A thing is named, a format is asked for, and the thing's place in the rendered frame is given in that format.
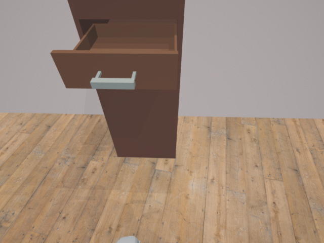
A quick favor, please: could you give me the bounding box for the handle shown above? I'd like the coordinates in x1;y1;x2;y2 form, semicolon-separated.
90;71;136;90

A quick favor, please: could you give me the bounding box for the drawer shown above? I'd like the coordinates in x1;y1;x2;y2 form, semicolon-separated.
50;24;178;90

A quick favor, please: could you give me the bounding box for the cabinet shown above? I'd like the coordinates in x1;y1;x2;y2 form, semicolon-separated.
68;0;185;158

